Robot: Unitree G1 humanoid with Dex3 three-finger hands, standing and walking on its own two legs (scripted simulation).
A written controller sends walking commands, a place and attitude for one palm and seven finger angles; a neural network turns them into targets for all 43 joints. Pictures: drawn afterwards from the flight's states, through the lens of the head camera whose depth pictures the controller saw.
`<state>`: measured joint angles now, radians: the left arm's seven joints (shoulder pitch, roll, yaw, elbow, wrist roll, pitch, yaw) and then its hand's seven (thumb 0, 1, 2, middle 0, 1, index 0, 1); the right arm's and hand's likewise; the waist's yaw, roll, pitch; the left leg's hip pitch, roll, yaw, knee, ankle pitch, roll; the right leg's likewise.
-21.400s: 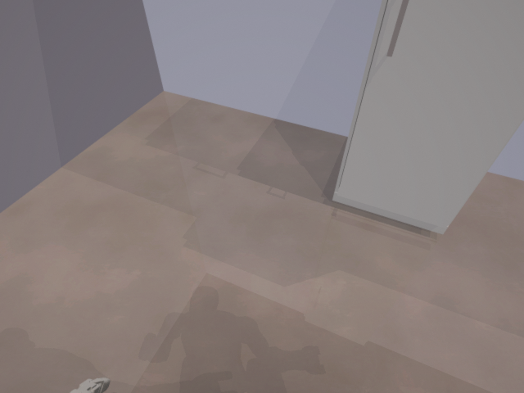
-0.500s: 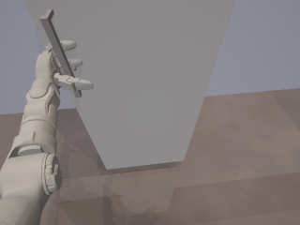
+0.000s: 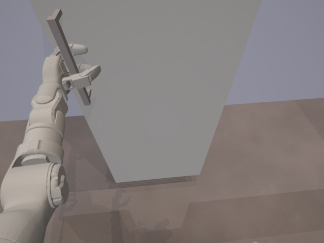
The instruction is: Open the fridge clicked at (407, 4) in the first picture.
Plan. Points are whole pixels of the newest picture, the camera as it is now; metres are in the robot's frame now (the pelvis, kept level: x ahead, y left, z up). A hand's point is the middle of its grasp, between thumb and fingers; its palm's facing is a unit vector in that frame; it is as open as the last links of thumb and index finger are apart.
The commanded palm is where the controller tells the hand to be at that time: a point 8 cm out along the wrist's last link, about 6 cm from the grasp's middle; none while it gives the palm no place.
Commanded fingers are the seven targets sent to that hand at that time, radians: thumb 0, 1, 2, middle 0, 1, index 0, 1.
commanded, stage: grip the handle and tug to test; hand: left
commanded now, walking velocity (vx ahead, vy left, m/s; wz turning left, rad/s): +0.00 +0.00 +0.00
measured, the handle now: (74, 64) +0.51 +0.23 +0.18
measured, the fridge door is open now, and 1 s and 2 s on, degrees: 0 1 25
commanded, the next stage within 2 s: pull the door a little, standing still in 0.90 s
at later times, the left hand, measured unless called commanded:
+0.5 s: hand (83, 72) +0.47 +0.20 +0.18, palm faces +0.12 -0.99 +0.00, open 4.9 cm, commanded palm +0.43 +0.24 +0.18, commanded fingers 0.00 0.90 0.90 -0.45 -1.40 -0.45 -1.40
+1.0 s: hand (82, 76) +0.45 +0.20 +0.18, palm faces +0.13 -0.99 +0.00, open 5.3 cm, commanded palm +0.40 +0.24 +0.18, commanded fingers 0.00 0.90 0.90 -0.45 -1.40 -0.45 -1.40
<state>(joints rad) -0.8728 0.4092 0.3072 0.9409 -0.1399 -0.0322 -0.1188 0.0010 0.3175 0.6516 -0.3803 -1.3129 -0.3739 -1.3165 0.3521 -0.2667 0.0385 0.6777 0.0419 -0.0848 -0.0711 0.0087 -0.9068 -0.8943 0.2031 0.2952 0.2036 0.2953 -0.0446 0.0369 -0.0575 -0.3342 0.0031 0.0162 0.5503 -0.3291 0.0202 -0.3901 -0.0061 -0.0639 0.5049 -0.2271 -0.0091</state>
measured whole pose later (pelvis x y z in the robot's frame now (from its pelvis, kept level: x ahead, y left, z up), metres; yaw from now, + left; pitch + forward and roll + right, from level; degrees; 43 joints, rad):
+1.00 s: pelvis +0.03 +0.01 +0.01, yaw -2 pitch +5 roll -1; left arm -0.58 0.32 0.31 0.49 -0.18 0.12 -0.08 0.02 0.84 0.84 -0.34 -1.40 -0.33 -1.40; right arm 0.31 -0.26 0.01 0.64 0.05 -0.06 -0.05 0.01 -0.91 -0.89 0.20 0.30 0.20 0.30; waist -0.01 0.06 -0.08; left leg -0.22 0.01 0.04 0.48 -0.34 0.02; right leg -0.29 0.00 -0.03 0.45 -0.24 0.00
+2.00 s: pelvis -0.02 -0.06 +0.00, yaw +5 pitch +1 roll +1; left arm 0.03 0.23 0.16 -0.27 -0.07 -0.02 0.10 -0.02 0.68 0.75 -0.46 -1.40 -0.30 -1.40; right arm 0.19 -0.19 0.01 0.57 -0.01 0.02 -0.06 0.01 -0.91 -0.89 0.20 0.30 0.20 0.30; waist -0.05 0.07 0.04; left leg -0.37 0.01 -0.04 0.79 -0.38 -0.02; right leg -0.31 0.01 -0.15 0.53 -0.24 -0.09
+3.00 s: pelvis +0.01 -0.43 -0.02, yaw +51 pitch -2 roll -1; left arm -0.01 0.22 -0.01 -0.46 0.01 -0.02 0.05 -0.07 0.66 0.92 -0.42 -1.35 -0.11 -1.13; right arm 0.10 -0.16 -0.01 0.63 0.02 -0.07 -0.03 0.01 -0.90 -0.89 0.20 0.30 0.20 0.30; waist 0.00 0.07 0.19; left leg -0.54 0.13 -0.14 0.98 -0.49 -0.05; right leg -0.32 -0.05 -0.06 0.68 -0.33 0.04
